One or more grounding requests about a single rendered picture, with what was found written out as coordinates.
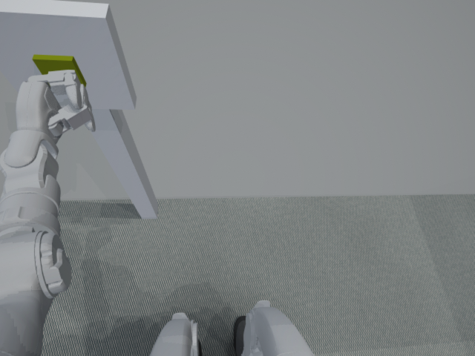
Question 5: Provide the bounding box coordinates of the robot shin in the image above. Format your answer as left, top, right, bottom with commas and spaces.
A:
171, 313, 189, 320
241, 300, 270, 356

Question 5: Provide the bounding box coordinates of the button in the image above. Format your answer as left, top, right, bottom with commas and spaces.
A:
32, 55, 87, 87

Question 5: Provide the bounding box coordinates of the left robot shin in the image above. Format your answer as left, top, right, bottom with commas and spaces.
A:
171, 313, 189, 320

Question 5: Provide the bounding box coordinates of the robot left forearm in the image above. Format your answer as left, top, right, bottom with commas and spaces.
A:
0, 130, 61, 240

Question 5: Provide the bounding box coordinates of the left robot upper arm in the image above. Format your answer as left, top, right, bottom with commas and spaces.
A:
0, 231, 72, 356

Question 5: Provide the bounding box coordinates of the panel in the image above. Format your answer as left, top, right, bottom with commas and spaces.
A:
0, 0, 158, 219

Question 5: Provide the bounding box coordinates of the right robot shin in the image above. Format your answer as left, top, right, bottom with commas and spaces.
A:
241, 300, 270, 356

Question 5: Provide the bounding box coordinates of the robot left hand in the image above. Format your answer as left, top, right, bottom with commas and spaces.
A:
16, 70, 96, 144

